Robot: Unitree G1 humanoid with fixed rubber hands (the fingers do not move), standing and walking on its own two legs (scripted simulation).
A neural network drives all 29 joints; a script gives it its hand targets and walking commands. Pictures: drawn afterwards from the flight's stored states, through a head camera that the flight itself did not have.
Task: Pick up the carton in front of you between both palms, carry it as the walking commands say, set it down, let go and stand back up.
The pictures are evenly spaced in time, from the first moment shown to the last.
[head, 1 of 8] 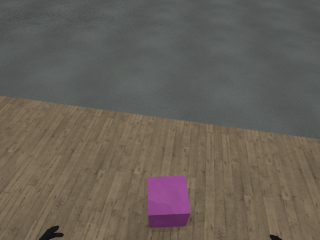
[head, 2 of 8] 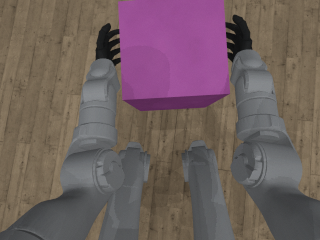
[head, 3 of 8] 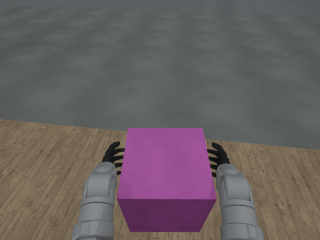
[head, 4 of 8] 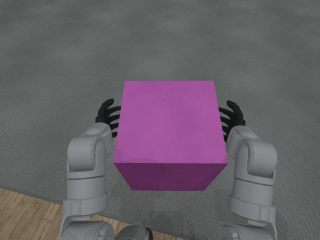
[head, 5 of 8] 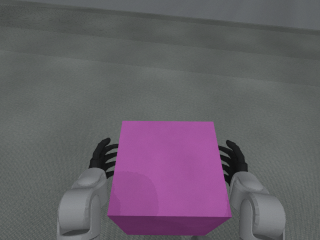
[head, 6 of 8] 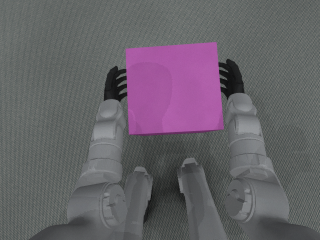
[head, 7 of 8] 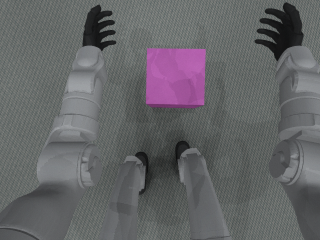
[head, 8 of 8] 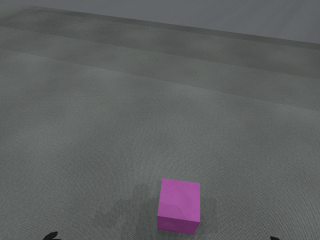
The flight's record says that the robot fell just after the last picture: no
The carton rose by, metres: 0.70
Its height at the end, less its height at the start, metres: -0.10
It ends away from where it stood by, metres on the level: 3.19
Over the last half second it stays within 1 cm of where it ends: yes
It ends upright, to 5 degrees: yes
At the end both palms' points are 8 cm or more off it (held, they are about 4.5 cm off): yes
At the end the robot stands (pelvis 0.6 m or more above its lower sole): yes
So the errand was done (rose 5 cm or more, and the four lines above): yes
